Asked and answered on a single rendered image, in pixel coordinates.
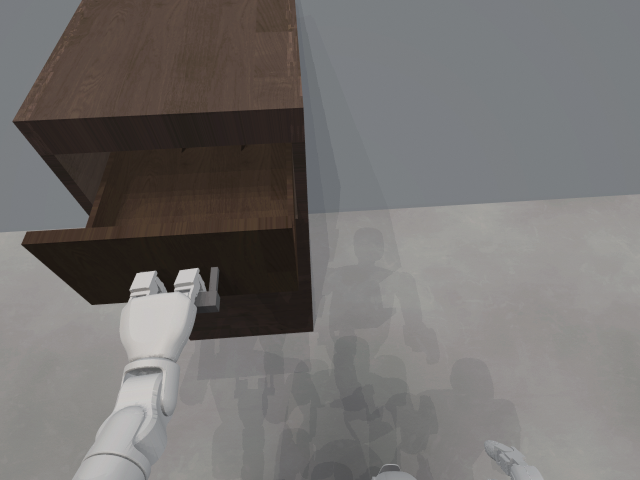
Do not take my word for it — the left robot forearm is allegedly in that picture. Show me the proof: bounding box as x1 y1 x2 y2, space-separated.
72 357 180 480

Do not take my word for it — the right robot shin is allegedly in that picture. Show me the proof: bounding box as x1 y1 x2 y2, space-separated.
379 464 401 474

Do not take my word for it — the cabinet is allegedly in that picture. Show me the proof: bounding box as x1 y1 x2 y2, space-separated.
12 0 313 341

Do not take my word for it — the left robot hand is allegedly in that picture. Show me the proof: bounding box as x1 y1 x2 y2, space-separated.
120 268 206 363

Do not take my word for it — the drawer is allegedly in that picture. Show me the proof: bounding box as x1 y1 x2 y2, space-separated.
21 142 299 305

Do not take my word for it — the handle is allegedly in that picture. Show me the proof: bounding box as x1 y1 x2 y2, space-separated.
140 267 220 314

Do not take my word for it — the right robot hand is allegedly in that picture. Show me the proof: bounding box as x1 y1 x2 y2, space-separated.
484 440 544 480

